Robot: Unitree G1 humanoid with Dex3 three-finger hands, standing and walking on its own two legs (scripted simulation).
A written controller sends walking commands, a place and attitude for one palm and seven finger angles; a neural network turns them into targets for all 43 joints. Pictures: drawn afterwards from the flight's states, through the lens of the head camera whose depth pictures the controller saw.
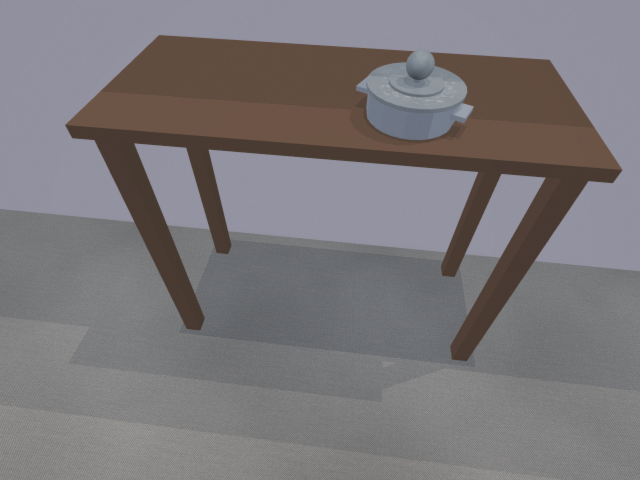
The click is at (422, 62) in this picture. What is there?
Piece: lid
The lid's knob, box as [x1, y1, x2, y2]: [406, 49, 434, 79]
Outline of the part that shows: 423,49 414,51 408,57 406,62 406,69 408,74 415,79 422,79 426,77 433,69 433,57 428,51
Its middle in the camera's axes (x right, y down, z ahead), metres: +0.18 -0.32 +0.71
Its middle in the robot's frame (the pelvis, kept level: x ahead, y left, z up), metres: +0.78 -0.14 +0.17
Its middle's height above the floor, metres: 0.94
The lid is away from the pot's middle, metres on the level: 0.00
